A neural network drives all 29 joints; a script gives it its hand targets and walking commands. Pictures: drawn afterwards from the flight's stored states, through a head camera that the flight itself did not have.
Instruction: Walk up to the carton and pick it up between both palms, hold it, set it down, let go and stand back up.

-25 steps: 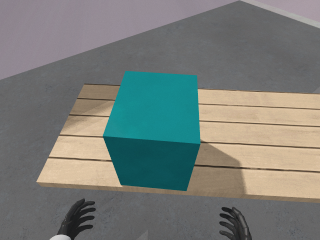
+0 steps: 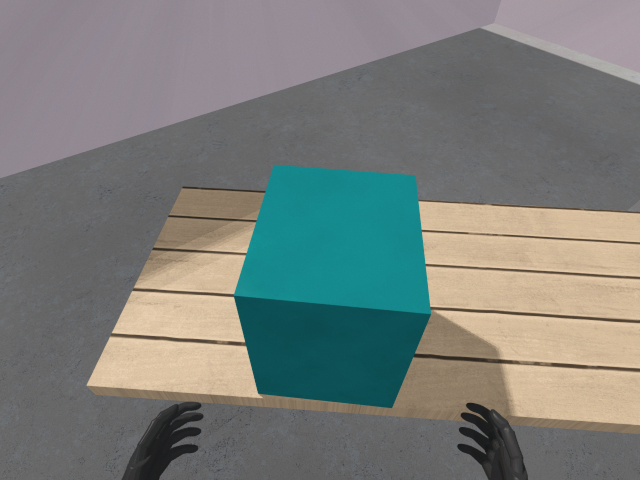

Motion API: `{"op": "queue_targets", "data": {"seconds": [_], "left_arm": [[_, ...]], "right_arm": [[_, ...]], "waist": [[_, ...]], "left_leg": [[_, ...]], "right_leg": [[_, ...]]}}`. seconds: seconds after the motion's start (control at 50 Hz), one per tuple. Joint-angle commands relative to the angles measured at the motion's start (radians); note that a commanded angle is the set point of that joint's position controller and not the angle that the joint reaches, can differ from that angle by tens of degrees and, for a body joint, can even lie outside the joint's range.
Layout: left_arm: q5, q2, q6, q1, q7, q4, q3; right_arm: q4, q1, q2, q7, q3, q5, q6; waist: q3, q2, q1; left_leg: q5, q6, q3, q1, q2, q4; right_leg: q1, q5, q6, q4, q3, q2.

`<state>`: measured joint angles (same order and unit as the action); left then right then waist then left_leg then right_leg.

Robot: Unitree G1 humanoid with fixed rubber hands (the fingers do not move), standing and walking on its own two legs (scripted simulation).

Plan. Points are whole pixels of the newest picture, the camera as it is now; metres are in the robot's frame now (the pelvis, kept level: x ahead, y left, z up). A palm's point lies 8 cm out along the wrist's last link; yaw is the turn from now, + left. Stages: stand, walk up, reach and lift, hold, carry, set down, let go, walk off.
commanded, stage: reach and lift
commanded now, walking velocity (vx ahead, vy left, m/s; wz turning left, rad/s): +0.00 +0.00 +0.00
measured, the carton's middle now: (333, 288) +0.43 +0.00 -0.04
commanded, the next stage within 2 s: none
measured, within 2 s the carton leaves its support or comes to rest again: neither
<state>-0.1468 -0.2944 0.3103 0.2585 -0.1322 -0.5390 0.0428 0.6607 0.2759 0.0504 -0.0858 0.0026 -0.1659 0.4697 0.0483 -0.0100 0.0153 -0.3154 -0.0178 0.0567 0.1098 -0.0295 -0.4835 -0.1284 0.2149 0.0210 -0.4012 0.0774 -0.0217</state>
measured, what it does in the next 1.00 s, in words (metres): stands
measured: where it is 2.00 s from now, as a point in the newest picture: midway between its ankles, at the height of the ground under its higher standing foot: outside the picture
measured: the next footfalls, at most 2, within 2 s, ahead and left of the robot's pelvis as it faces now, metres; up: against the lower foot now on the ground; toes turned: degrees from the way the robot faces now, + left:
none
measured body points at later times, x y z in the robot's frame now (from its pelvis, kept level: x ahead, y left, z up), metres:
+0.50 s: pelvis -0.01 +0.01 -0.01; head -0.03 +0.02 +0.44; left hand +0.21 +0.24 -0.03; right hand +0.20 -0.19 -0.03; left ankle -0.03 +0.10 -0.74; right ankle +0.00 -0.11 -0.74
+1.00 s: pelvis +0.01 +0.00 +0.00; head -0.01 +0.01 +0.45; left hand +0.28 +0.22 +0.03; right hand +0.26 -0.20 +0.02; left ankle -0.03 +0.10 -0.74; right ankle +0.00 -0.11 -0.74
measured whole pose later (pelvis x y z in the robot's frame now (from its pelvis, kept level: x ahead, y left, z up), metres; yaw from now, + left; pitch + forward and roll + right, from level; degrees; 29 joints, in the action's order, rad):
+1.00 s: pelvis +0.01 +0.00 +0.00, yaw +0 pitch -5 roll -1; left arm -0.24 -0.32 0.12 0.00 -0.10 -0.42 0.04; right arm 0.36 0.09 0.10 -0.19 0.02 -0.19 0.19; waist 0.05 0.00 -0.01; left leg -0.29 -0.02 0.04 0.02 -0.01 -0.39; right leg -0.05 0.20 0.02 -0.34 0.04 -0.03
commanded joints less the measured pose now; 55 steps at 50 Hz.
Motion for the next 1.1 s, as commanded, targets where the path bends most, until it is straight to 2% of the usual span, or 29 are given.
{"op": "queue_targets", "data": {"seconds": [0.0,0.12,0.3,0.36,0.44,0.52,0.7,0.88,1.08], "left_arm": [[-0.009,-0.101,0.069,-0.025,0.004,0.087,-0.025],[-0.047,-0.126,0.122,-0.119,0.014,0.061,-0.005],[-0.069,-0.141,0.166,-0.218,0.003,-0.002,0.001],[-0.079,-0.143,0.151,-0.262,0.006,-0.004,0.012],[-0.099,-0.142,0.105,-0.311,0.032,0.021,0.033],[-0.094,-0.140,0.076,-0.313,0.049,0.039,0.024],[-0.088,-0.139,-0.014,-0.331,0.039,0.123,-0.006],[-0.098,-0.142,-0.146,-0.392,0.030,0.233,-0.036],[-0.080,-0.127,-0.310,-0.550,0.033,0.300,-0.089]], "right_arm": [[-0.066,-0.011,0.050,0.006,-0.019,-0.008,0.066],[-0.065,-0.099,0.034,0.009,-0.037,0.003,0.093],[-0.003,-0.205,0.026,-0.017,-0.041,-0.005,0.139],[-0.009,-0.249,0.039,-0.028,-0.044,0.003,0.123],[-0.057,-0.291,0.058,-0.036,-0.049,0.016,0.052],[-0.088,-0.283,0.059,-0.040,-0.037,0.007,-0.005],[-0.242,-0.277,0.075,-0.062,-0.005,-0.012,-0.105],[-0.412,-0.291,0.095,-0.097,0.004,-0.019,-0.232],[-0.532,-0.382,0.124,-0.116,-0.013,-0.048,-0.403]], "waist": [[-0.042,0.078,-0.004],[-0.034,0.072,-0.007],[-0.071,0.075,-0.015],[-0.070,0.072,-0.022],[-0.063,0.069,-0.033],[-0.068,0.080,-0.035],[-0.089,0.065,-0.028],[-0.114,0.046,-0.031],[-0.138,0.043,-0.039]], "left_leg": [[0.372,0.068,-0.066,0.029,0.015,0.051],[0.193,0.051,-0.062,0.130,0.011,0.052],[0.147,0.053,-0.073,0.186,0.016,0.006],[0.110,0.051,-0.079,0.188,0.009,0.024],[0.062,0.046,-0.089,0.180,-0.004,0.088],[0.154,0.054,-0.083,0.132,-0.001,0.103],[0.303,0.056,-0.068,0.043,0.009,0.111],[0.362,0.045,-0.064,-0.012,0.005,0.130],[0.372,0.037,-0.056,-0.042,-0.006,0.156]], "right_leg": [[0.022,-0.133,0.052,0.048,-0.093,-0.002],[0.005,-0.012,0.052,0.016,-0.099,0.008],[-0.019,0.020,0.047,-0.032,-0.100,0.011],[-0.002,0.041,0.049,-0.029,-0.099,0.012],[0.062,0.037,0.053,-0.010,-0.103,0.014],[0.100,-0.034,0.057,0.011,-0.110,0.017],[0.154,-0.190,0.049,0.052,-0.125,0.028],[0.186,-0.294,0.032,0.076,-0.136,0.038],[0.180,-0.299,0.024,0.099,-0.132,0.036]]}}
